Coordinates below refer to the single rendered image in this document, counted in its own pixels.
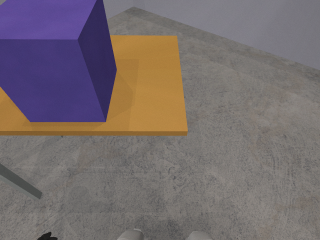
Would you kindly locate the left robot thigh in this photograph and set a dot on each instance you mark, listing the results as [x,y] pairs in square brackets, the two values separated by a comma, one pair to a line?
[132,234]

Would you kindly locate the table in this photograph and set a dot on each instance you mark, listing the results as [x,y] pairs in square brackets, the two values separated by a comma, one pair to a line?
[147,100]

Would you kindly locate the carton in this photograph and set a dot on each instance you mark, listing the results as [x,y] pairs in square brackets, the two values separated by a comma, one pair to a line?
[56,59]

